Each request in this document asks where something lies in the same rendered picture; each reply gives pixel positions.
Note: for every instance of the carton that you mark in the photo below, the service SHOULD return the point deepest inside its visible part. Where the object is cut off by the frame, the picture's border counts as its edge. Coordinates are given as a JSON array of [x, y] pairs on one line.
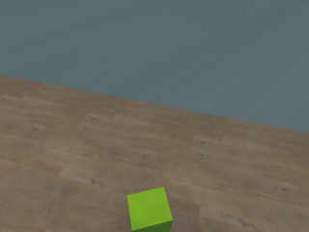
[[149, 211]]

